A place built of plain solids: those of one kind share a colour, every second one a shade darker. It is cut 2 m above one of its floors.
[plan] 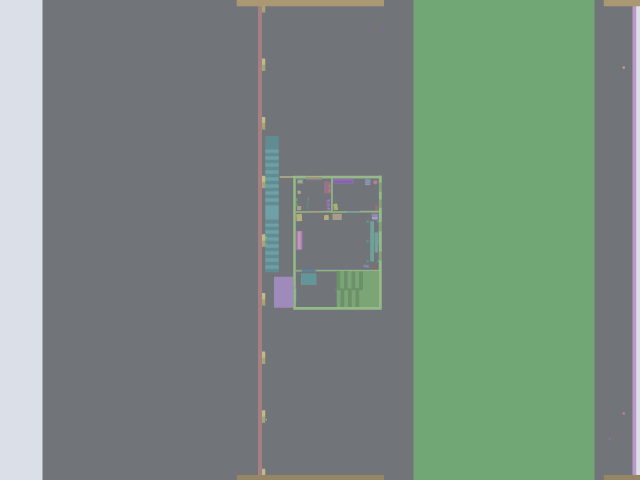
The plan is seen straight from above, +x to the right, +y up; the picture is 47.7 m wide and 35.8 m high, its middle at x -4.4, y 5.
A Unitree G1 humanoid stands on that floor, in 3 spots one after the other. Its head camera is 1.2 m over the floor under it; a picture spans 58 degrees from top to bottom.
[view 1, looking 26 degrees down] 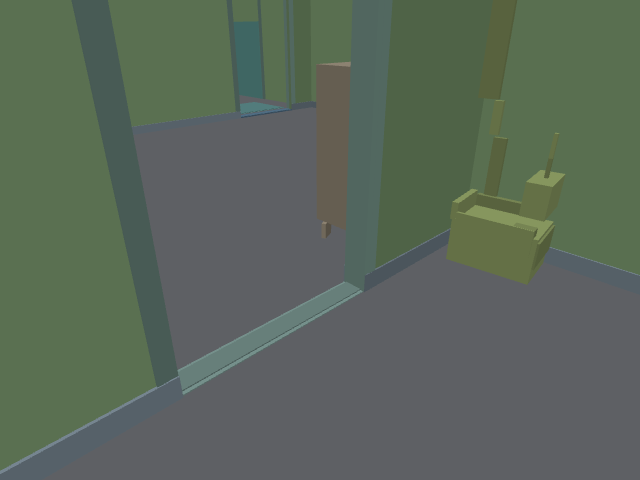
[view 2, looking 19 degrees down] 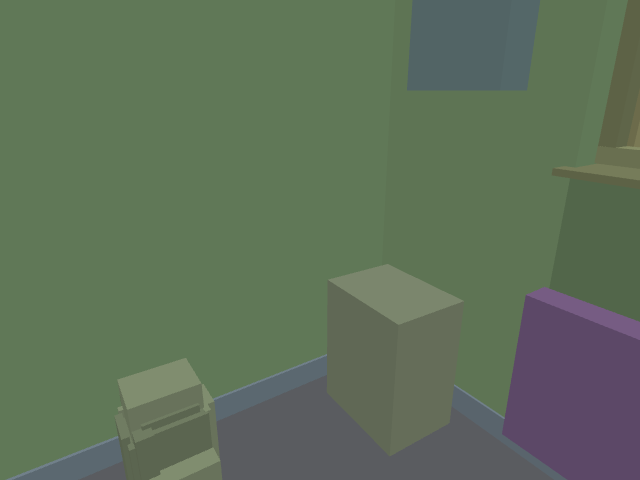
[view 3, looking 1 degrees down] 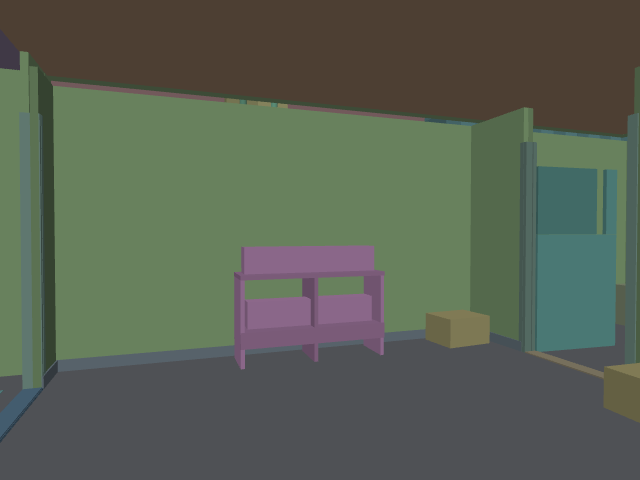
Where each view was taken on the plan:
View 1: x -1.00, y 8.35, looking -134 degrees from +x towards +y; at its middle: ground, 2.74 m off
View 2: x -4.85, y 8.35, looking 146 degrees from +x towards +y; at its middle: wall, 1.73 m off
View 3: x -1.95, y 3.70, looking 161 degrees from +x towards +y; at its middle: wall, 4.50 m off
